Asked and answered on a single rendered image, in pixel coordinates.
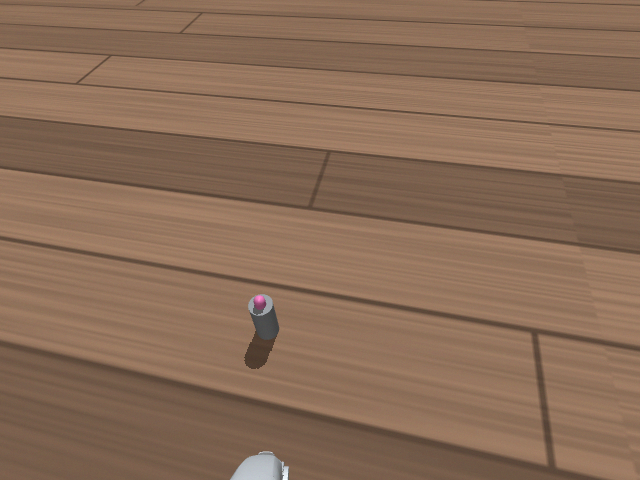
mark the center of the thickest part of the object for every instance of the bottle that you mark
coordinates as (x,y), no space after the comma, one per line
(263,314)

